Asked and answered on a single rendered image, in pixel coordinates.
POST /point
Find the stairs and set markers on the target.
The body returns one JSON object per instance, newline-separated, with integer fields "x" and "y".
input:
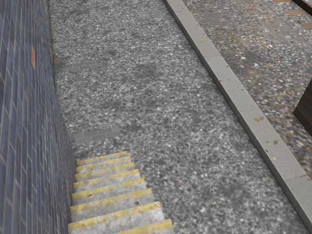
{"x": 110, "y": 197}

